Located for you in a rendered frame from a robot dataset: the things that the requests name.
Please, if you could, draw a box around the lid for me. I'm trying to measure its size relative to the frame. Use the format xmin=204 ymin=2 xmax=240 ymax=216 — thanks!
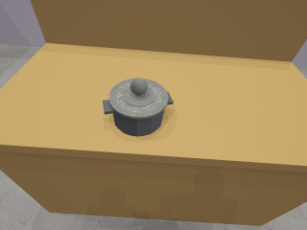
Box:
xmin=108 ymin=78 xmax=169 ymax=120

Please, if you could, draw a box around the pot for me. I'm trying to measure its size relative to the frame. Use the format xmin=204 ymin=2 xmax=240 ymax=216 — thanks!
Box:
xmin=103 ymin=91 xmax=174 ymax=137

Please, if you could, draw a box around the table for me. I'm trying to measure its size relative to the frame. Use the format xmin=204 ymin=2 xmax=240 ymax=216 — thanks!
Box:
xmin=0 ymin=0 xmax=307 ymax=226

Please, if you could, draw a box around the knob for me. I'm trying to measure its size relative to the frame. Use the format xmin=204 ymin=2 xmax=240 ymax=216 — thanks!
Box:
xmin=130 ymin=78 xmax=148 ymax=95

